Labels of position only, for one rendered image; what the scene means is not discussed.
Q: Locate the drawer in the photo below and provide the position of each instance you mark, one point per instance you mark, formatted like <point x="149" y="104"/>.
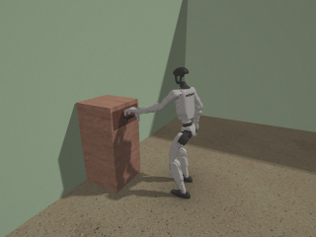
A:
<point x="119" y="117"/>

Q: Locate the handle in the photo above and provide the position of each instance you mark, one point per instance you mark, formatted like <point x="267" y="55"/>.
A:
<point x="129" y="117"/>

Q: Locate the robot right foot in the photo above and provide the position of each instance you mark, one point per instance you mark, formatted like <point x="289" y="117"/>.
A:
<point x="187" y="179"/>

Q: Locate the robot right forearm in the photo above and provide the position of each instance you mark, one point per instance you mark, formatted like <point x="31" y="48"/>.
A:
<point x="197" y="116"/>

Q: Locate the right robot upper arm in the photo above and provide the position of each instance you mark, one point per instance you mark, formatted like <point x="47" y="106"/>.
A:
<point x="199" y="105"/>

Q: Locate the left robot upper arm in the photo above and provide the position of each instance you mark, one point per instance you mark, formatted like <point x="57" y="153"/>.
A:
<point x="172" y="96"/>

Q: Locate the robot left foot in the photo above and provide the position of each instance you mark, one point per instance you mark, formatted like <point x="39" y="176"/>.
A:
<point x="178" y="193"/>

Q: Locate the robot foot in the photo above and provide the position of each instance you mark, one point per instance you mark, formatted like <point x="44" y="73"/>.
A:
<point x="178" y="193"/>
<point x="187" y="179"/>

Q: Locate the robot left forearm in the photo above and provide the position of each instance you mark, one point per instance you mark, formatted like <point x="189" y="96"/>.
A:
<point x="147" y="110"/>

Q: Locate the left robot hand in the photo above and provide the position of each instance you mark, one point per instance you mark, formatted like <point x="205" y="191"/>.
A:
<point x="132" y="110"/>

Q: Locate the cabinet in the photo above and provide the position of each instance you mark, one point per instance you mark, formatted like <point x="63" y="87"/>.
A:
<point x="111" y="157"/>

